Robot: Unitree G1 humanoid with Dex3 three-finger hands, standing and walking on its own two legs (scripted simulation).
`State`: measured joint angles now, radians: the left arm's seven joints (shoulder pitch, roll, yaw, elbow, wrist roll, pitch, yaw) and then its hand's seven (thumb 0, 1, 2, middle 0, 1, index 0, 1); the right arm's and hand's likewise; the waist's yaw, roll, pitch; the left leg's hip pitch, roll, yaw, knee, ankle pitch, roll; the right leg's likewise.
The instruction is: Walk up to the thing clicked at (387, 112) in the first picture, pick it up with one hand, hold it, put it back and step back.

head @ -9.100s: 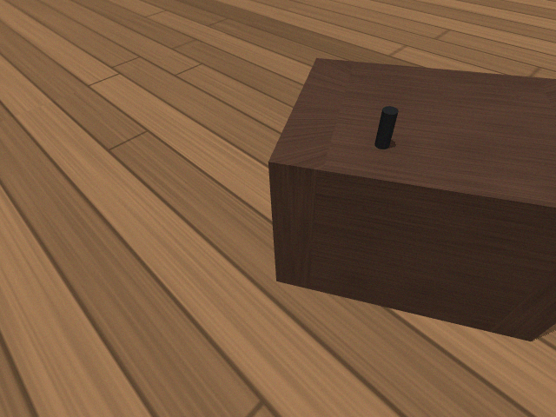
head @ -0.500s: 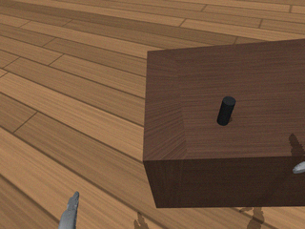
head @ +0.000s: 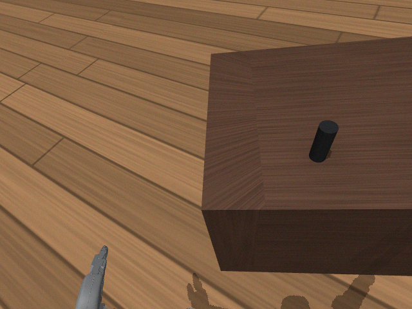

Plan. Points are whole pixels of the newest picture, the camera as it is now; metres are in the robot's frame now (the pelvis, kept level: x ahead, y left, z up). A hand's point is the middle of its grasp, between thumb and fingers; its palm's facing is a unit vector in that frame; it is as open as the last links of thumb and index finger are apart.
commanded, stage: go down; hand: right
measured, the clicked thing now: (322, 142) +0.52 -0.21 -0.04
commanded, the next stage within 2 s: approach in 1.64 s
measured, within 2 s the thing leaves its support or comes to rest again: neither
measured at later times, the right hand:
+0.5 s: hand out of the picture +0.41 -0.38 +0.09, palm faces +0.17 +0.99 +0.03, open 17.7 cm
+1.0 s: hand out of the picture +0.43 -0.39 +0.09, palm faces +0.18 +0.98 +0.03, open 17.7 cm
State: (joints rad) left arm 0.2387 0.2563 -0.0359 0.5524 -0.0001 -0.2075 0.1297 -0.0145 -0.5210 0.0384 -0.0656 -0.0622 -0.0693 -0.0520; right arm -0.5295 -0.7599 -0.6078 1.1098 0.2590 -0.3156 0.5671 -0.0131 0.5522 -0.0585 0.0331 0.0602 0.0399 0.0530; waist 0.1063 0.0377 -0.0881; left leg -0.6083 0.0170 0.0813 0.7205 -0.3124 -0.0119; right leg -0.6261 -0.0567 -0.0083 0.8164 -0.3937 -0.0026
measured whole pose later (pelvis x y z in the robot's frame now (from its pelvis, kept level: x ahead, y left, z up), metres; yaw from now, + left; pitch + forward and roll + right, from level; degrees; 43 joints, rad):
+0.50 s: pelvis +0.00 -0.01 -0.02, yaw +1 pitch +17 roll +4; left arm 0.26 0.27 -0.05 0.45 0.02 -0.21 0.11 -0.01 -0.53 0.05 -0.06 -0.06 -0.06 -0.05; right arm -0.70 -0.90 -0.65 1.24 0.19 -0.28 0.60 -0.01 0.61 -0.05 0.03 0.06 0.04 0.05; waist 0.15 0.03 -0.11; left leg -0.77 0.01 0.09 0.82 -0.34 -0.02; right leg -0.80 -0.06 0.01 0.94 -0.44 -0.01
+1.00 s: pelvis -0.01 -0.01 -0.03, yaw +1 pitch +19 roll +5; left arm 0.28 0.27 -0.07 0.39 0.03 -0.20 0.10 -0.01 -0.53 0.05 -0.06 -0.05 -0.06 -0.05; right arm -0.81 -0.98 -0.64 1.30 0.14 -0.26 0.58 -0.01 0.60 -0.06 0.04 0.06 0.04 0.05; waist 0.18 0.03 -0.13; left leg -0.83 0.01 0.10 0.85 -0.35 -0.02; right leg -0.87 -0.07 0.02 0.99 -0.45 -0.01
